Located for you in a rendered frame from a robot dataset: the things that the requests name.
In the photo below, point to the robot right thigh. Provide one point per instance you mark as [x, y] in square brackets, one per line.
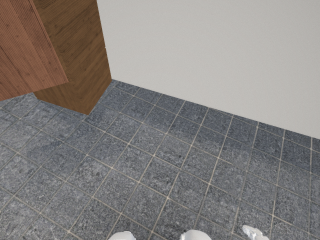
[194, 235]

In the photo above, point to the cupboard door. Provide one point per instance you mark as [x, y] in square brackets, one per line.
[28, 60]

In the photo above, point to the right robot hand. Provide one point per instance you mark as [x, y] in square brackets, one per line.
[253, 233]

